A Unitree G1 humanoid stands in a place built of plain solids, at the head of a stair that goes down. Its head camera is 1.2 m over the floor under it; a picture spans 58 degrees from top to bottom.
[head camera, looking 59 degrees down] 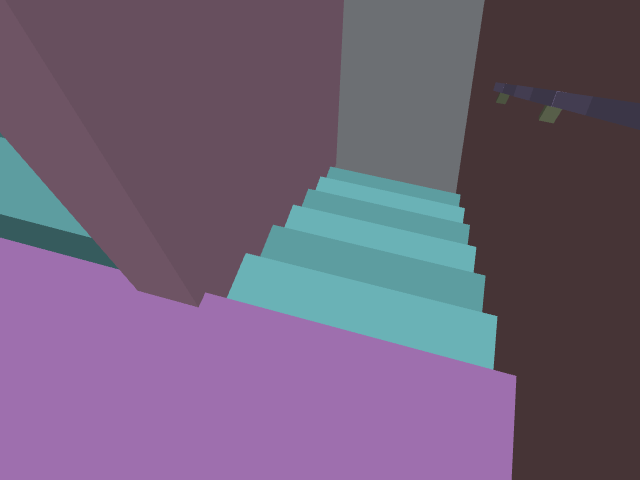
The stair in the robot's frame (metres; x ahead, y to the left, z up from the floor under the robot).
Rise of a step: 0.19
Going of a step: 0.26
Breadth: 0.91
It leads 16 degrees to the right of straight ahead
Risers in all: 7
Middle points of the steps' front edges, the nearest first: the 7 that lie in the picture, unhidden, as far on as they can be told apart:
0.41 -0.10 0.00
0.66 -0.16 -0.19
0.90 -0.23 -0.38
1.15 -0.30 -0.57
1.40 -0.37 -0.76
1.64 -0.44 -0.95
1.89 -0.51 -1.15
